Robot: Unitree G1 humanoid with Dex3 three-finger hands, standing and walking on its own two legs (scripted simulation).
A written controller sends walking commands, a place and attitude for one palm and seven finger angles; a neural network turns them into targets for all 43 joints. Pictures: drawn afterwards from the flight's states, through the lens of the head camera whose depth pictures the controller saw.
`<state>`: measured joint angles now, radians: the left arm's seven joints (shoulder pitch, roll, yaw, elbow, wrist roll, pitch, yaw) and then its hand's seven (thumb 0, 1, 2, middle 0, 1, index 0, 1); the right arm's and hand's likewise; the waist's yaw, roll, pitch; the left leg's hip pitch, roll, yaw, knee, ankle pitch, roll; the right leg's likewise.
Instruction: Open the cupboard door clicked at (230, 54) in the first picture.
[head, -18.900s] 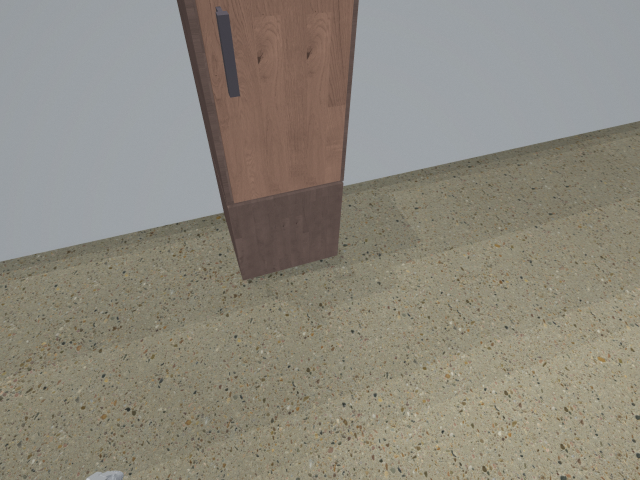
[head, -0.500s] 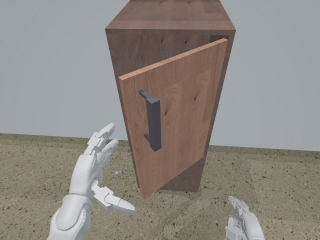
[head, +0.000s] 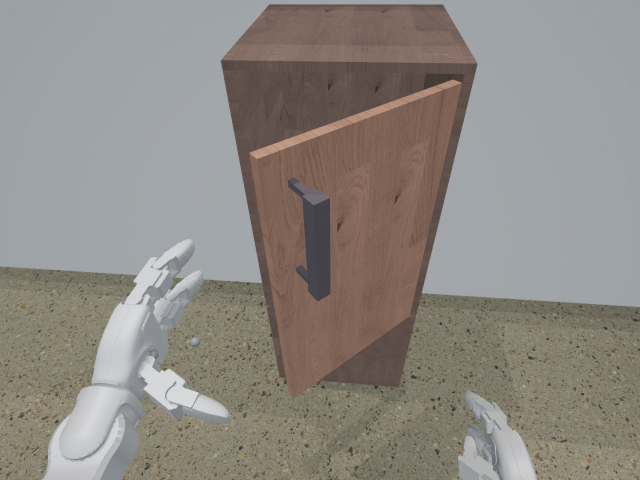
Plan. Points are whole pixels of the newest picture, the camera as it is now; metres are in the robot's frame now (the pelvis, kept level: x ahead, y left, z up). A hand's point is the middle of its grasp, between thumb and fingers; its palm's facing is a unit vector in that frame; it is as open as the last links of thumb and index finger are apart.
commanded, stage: draw the hand back to the body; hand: left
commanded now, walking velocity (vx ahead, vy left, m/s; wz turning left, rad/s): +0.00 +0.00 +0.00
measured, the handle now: (308, 241) +0.39 +0.06 +0.12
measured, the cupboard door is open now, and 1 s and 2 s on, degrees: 42 42 42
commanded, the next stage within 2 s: step back with the hand held close in 1.18 s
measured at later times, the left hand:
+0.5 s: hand (111, 340) +0.20 +0.23 +0.15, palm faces +0.34 -0.88 -0.32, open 12.7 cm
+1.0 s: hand (61, 330) +0.20 +0.28 +0.17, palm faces +0.47 -0.80 -0.37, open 7.7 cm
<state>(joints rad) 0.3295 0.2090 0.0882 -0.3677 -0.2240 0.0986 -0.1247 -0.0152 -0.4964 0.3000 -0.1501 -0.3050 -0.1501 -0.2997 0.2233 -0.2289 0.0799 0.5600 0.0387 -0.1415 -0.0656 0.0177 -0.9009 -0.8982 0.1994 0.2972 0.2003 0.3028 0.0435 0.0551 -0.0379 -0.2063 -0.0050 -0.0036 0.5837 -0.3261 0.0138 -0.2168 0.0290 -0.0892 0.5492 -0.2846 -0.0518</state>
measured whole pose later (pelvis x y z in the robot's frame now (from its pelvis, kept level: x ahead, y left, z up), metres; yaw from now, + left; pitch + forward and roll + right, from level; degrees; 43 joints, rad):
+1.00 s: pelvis +0.01 +0.01 +0.01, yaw -1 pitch -5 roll -1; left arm 0.45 0.32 0.32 -0.37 -0.06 -0.11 0.12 0.01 0.84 0.87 -0.20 -0.31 -0.20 -0.30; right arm 0.18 -0.23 0.03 0.65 0.00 -0.10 -0.06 0.02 -0.90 -0.90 0.20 0.30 0.20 0.30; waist 0.08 0.06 0.03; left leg -0.06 -0.02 0.01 0.40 -0.25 0.03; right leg -0.07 0.03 -0.07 0.36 -0.20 -0.03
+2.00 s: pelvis -0.08 +0.04 -0.01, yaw -2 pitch -1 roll -1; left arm 0.53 0.39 0.43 -0.52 -0.01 -0.22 0.16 0.01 0.89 0.90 -0.21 -0.31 -0.21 -0.30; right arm 0.22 -0.22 0.01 0.55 0.01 -0.06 -0.07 0.01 -0.90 -0.90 0.20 0.30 0.20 0.30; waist 0.01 -0.01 0.04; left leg -0.42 -0.03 0.04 0.69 -0.32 0.06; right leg -0.42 0.00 -0.05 0.61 -0.18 -0.01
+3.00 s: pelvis -0.21 +0.04 +0.00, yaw -5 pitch -1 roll -2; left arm 0.54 0.46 0.45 -0.54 -0.05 -0.22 0.15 0.01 0.89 0.90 -0.21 -0.31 -0.21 -0.30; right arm 0.25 -0.14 0.04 0.62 -0.02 -0.18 -0.06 0.02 -0.90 -0.90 0.20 0.30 0.20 0.30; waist -0.03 -0.04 0.02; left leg -0.36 -0.01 0.02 0.42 -0.05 0.05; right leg -0.19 0.05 -0.02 0.65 -0.50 -0.02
